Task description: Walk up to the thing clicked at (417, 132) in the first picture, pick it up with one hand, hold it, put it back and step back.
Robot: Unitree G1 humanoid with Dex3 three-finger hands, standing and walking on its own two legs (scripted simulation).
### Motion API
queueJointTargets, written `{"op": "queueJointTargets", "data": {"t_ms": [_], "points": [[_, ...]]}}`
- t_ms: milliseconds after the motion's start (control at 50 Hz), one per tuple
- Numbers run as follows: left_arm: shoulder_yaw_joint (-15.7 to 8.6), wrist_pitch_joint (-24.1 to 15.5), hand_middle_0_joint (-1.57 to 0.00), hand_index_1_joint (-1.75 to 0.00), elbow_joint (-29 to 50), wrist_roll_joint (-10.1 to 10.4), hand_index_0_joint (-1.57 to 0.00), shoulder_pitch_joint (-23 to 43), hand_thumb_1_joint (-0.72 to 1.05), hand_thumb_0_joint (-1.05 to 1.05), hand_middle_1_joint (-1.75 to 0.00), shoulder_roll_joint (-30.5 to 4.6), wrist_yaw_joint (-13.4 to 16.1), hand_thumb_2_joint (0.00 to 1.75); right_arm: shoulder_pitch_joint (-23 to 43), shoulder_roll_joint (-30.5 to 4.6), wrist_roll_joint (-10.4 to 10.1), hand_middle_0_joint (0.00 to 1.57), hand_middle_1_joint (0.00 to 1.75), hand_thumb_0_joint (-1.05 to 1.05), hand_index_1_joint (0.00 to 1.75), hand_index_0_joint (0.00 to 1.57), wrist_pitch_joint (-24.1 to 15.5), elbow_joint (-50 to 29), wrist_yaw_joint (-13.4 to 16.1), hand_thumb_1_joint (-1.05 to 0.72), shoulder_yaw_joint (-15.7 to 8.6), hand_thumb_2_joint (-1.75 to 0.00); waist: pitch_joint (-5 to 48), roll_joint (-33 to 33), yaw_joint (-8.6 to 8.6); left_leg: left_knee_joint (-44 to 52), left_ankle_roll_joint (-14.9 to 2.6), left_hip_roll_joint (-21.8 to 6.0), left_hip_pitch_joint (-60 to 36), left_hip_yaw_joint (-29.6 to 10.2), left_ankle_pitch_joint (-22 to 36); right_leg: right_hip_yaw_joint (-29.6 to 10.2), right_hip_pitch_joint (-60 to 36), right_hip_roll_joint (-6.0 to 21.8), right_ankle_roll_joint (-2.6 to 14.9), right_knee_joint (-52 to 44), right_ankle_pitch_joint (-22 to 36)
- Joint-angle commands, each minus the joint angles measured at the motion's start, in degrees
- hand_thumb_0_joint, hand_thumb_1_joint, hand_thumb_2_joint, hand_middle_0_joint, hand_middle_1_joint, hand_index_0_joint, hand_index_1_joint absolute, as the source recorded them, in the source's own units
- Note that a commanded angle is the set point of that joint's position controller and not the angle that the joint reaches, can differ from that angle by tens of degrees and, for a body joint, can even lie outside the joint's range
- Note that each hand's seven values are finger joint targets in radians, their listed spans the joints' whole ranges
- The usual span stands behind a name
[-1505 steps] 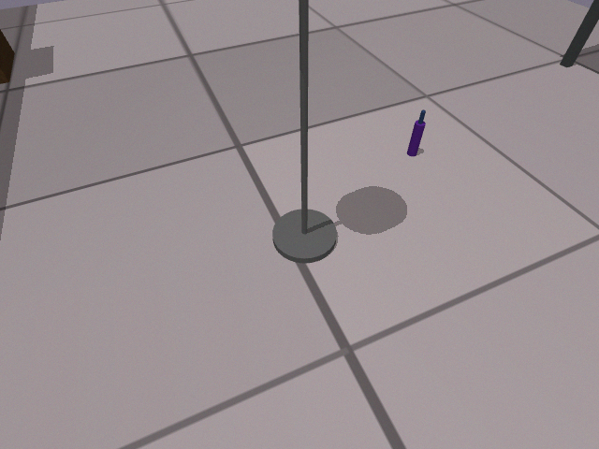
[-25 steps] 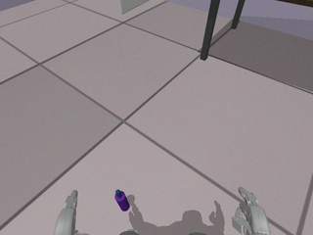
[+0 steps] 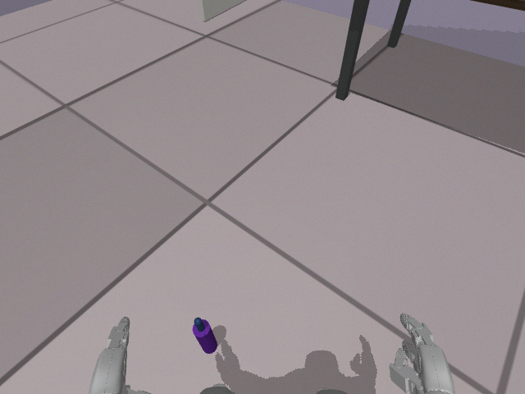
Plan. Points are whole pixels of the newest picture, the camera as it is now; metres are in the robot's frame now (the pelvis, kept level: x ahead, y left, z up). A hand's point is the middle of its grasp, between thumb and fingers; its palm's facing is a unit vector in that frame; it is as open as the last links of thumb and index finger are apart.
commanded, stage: stand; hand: left
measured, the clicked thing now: (204, 334) +0.38 +0.20 -0.59
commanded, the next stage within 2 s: none
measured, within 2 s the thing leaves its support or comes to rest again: neither
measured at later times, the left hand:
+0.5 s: hand out of the picture +0.12 +0.23 -0.11, palm faces -0.02 -0.94 -0.35, open 9.2 cm
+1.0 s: hand out of the picture +0.05 +0.25 -0.10, palm faces +0.01 -0.94 -0.35, open 7.4 cm
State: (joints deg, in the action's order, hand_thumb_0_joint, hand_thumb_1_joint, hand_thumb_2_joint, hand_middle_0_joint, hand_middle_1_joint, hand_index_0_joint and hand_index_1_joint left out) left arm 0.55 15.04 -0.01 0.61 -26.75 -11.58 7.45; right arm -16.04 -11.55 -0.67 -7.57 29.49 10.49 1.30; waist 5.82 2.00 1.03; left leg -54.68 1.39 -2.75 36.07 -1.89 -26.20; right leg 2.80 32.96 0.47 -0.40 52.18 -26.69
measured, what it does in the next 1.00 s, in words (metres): rises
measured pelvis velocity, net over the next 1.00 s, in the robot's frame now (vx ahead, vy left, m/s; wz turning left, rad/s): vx -0.01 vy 0.01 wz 0.02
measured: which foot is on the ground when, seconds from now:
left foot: down 0.00-1.00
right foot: down 0.00-1.00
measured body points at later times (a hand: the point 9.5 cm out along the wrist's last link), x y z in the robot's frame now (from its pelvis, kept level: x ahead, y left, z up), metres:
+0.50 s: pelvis +0.00 +0.00 +0.02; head +0.02 +0.01 +0.47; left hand +0.12 +0.28 -0.08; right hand +0.12 -0.28 -0.09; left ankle +0.01 +0.13 -0.69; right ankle +0.00 -0.13 -0.69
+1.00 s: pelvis -0.01 +0.01 +0.05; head -0.01 +0.00 +0.50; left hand +0.05 +0.30 -0.08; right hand +0.07 -0.27 -0.09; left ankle +0.01 +0.13 -0.69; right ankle +0.00 -0.13 -0.69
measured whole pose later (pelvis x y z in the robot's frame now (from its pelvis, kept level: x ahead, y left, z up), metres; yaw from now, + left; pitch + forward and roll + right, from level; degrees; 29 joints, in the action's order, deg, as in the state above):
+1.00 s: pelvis -0.01 +0.01 +0.05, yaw +1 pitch -3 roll +0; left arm -0.1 -0.2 -62.2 -1.6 -9.3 -17.8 1.1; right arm -8.2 -17.1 1.4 -0.2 62.7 0.6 -1.0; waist -3.1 0.9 -1.0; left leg -24.3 0.4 -0.1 9.6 -0.6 -11.4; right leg 2.5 7.8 2.7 -1.4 24.7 -13.5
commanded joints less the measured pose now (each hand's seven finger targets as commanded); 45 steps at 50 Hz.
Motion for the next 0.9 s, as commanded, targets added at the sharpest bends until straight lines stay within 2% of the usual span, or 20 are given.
{"op": "queueJointTargets", "data": {"t_ms": [0,20,40,60,80,100,120,140,220,240,260,280,320,400,480,520,580,640,840,880], "points": [[-3.64,-2.94,-0.05,-0.05,10.65,-0.32,-0.05,2.44,-0.58,0.0,-0.05,-6.16,0.72,0.04,3.86,-6.72,0.31,0.2,0.3,0.0,0.3,0.2,-3.17,-9.09,0.71,-0.9,-2.49,-0.9,5.45,0.21,0.0,8.63,-1.49,2.03,-5.5,1.75,11.15,0.84,-1.93,-1.56,0.6,-8.66,11.24],[-3.27,-3.01,-0.05,-0.05,10.42,-0.47,-0.04,1.56,-0.59,0.0,-0.05,-5.85,0.61,0.03,3.87,-6.55,0.41,0.2,0.3,0.0,0.3,0.2,-3.13,-9.12,0.82,-0.9,-2.44,-0.9,5.93,-0.23,0.36,8.23,-1.57,2.02,-5.68,1.86,11.51,0.72,-2.29,-1.52,0.53,-8.93,11.72],[-2.9,-2.88,-0.13,-0.13,9.44,-0.34,-0.12,1.8,-0.51,0.0,-0.13,-5.21,0.62,0.11,3.78,-6.79,0.39,0.2,0.3,0.0,0.3,0.2,-3.16,-9.09,0.76,-0.9,-2.44,-0.9,5.48,-1.11,0.53,8.39,-1.66,1.95,-5.58,1.72,11.35,0.73,-2.29,-1.5,0.45,-8.78,11.58],[-4.14,-3.19,-0.2,-0.21,12.73,-0.31,-0.2,2.99,-0.43,0.0,-0.21,-6.96,0.81,0.19,3.97,-6.7,0.31,0.2,0.3,0.0,0.3,0.2,-3.2,-9.13,0.88,-0.9,-2.47,-0.9,6.26,0.58,-0.14,8.39,-1.51,2.04,-5.98,1.88,11.64,0.67,-2.51,-1.45,0.62,-8.9,11.79],[-3.54,-3.13,-0.2,-0.29,11.79,-0.32,-0.2,3.09,-0.35,0.0,-0.29,-6.59,0.69,0.27,3.59,-6.78,0.32,0.2,0.3,0.0,0.3,0.2,-3.21,-9.07,0.9,-0.9,-2.48,-0.9,5.72,-0.06,0.45,8.08,-1.68,2.23,-5.8,2.13,11.09,0.39,-2.05,-1.3,0.41,-9.28,11.5],[-2.92,-2.91,-0.2,-0.3,10.12,-0.34,-0.2,0.99,-0.27,0.0,-0.3,-5.5,0.63,0.35,4.05,-6.59,0.32,0.2,0.3,0.0,0.3,0.2,-3.28,-9.17,0.91,-0.9,-2.35,-0.9,5.67,-1.3,0.18,8.34,-1.68,2.04,-5.61,1.9,11.25,0.71,-2.35,-1.46,0.45,-9.12,11.46],[-3.17,-3.0,-0.2,-0.3,11.62,-0.31,-0.2,2.2,-0.19,0.0,-0.3,-6.18,0.74,0.43,3.93,-6.69,0.4,0.2,0.3,0.0,0.3,0.2,-3.29,-9.15,0.86,-0.9,-2.41,-0.9,4.97,-0.23,0.14,8.43,-1.69,2.25,-5.08,2.01,10.35,0.55,-2.15,-1.31,0.5,-9.21,10.77],[-2.62,-2.82,-0.2,-0.3,8.53,-0.33,-0.2,-0.33,-0.11,0.0,-0.3,-4.45,0.65,0.51,4.17,-6.5,0.41,0.2,0.3,0.0,0.3,0.2,-3.32,-9.27,0.79,-0.9,-2.28,-0.9,4.59,-1.26,0.16,8.36,-1.67,2.09,-4.98,1.88,10.66,0.75,-2.22,-1.42,0.53,-9.23,10.87],[-3.52,-3.01,-0.2,-0.3,10.62,-0.35,-0.2,1.62,0.21,0.0,-0.3,-6.08,0.61,0.83,3.78,-6.78,0.33,0.2,0.3,0.0,0.3,0.2,-3.05,-9.18,0.7,-0.9,-2.52,-0.9,5.67,-0.73,0.06,8.12,-1.65,2.07,-5.73,1.95,12.28,0.67,-2.63,-1.37,0.44,-8.96,12.49],[-5.69,-9.49,-0.2,-0.3,-9.48,-6.1,-0.2,12.48,0.29,0.0,-0.3,-13.48,-1.84,0.9,6.67,-14.87,6.63,0.2,0.3,0.0,0.3,0.2,0.95,3.21,-2.72,-0.9,-4.71,-0.9,-3.26,-5.52,-1.58,10.97,-3.21,0.65,-5.91,-1.3,18.51,-4.54,-9.74,3.74,3.85,-11.24,13.22],[-6.26,-12.05,-0.2,-0.3,-15.28,-6.46,-0.2,9.89,0.37,0.0,-0.3,-14.21,-3.27,0.9,5.97,-14.45,7.39,0.2,0.3,0.0,0.3,0.2,2.52,5.83,-4.69,-0.9,-5.31,-0.9,1.13,-7.91,-1.9,9.67,-4.48,0.49,-8.81,0.28,18.33,-7.32,-11.63,5.14,5.17,-11.99,17.0],[-6.03,-13.53,-0.2,-0.3,-17.34,-6.4,-0.2,10.59,0.45,0.0,-0.3,-14.51,-3.98,0.9,6.0,-13.88,7.0,0.2,0.3,0.0,0.3,0.2,3.15,6.42,-5.53,-0.9,-5.28,-0.9,1.32,-7.54,-1.37,10.32,-5.16,0.33,-10.14,-0.06,18.44,-8.64,-11.41,5.61,5.79,-12.02,18.12],[-5.24,-15.27,-0.2,-0.3,-20.91,-4.86,-0.2,11.53,0.61,0.0,-0.3,-14.7,-5.23,0.9,6.79,-13.34,5.17,0.2,0.3,0.0,0.3,0.2,3.63,7.26,-7.1,-0.9,-5.04,-0.9,0.37,-2.64,-1.44,13.52,-5.61,0.36,-13.04,-1.34,17.92,-7.64,-10.66,4.86,5.06,-12.61,16.86],[-4.97,-16.55,-0.2,-0.3,-28.96,-3.34,-0.2,13.93,0.9,0.0,-0.3,-14.97,-5.85,0.9,7.38,-13.81,3.5,0.2,0.3,0.0,0.3,0.2,4.13,10.78,-9.13,-0.9,-5.86,-0.9,0.62,-2.59,-2.11,16.37,-4.73,0.52,-16.06,-1.7,15.29,-7.37,-12.14,5.14,3.98,-15.75,14.98],[-4.71,-17.02,-0.2,-0.3,-35.9,-3.21,-0.2,16.12,0.9,0.0,-0.3,-15.09,-5.77,0.9,8.21,-14.43,3.82,0.2,0.3,0.0,0.3,0.2,4.68,14.19,-9.49,-0.9,-5.86,-0.9,-1.91,-0.31,-2.1,21.82,-5.03,-0.66,-16.17,-3.58,10.84,-5.85,-14.1,4.4,3.08,-18.19,10.98],[-4.56,-17.18,-0.2,-0.3,-38.87,-3.05,-0.2,15.86,0.9,0.0,-0.3,-15.09,-5.79,0.9,8.59,-14.74,3.76,0.2,0.3,0.0,0.3,0.2,4.75,15.79,-9.5,-0.9,-5.89,-0.9,-2.42,0.42,-2.29,23.89,-4.95,-1.36,-17.49,-4.36,12.44,-5.18,-15.19,4.15,2.83,-18.97,12.02],[-4.43,-17.58,-0.2,-0.3,-43.26,-2.91,-0.2,15.52,0.9,0.0,-0.3,-16.09,-5.46,0.9,7.92,-15.18,3.23,0.2,0.3,0.0,0.3,0.2,4.86,18.51,-9.45,-0.9,-5.84,-0.9,-1.75,-1.77,-2.07,23.51,-4.35,-1.27,-20.34,-3.73,19.65,-5.89,-18.89,5.58,2.85,-21.36,19.23],[-4.26,-17.38,-0.2,-0.3,-46.63,-2.45,-0.2,16.66,0.9,0.0,-0.3,-16.72,-5.2,0.9,7.55,-15.74,2.81,0.2,0.3,0.0,0.3,0.2,5.24,21.14,-9.2,-0.9,-5.57,-0.9,-2.43,-1.71,-1.63,25.55,-4.07,-1.66,-22.49,-3.76,22.98,-5.94,-20.46,6.04,2.8,-23.61,21.87],[-3.29,-16.53,-0.2,-0.3,-56.51,-2.1,-0.2,18.19,0.9,0.0,-0.3,-17.47,-5.51,0.9,9.22,-17.36,2.22,0.2,0.3,0.0,0.3,0.2,6.1,28.05,-9.1,-0.9,-4.65,-0.9,-6.88,-1.44,-1.7,34.94,-2.91,-2.62,-24.35,-4.79,15.81,-5.07,-24.26,5.95,1.42,-31.2,15.3],[-3.11,-16.57,-0.2,-0.3,-57.74,-2.04,-0.2,18.64,0.9,0.0,-0.3,-17.43,-5.6,0.9,9.31,-17.43,2.17,0.2,0.3,0.0,0.3,0.2,6.09,29.06,-9.13,-0.9,-4.51,-0.9,-7.0,-1.63,-1.66,35.7,-2.83,-2.63,-25.05,-4.62,16.46,-5.39,-24.78,6.33,1.4,-32.11,16.31]]}}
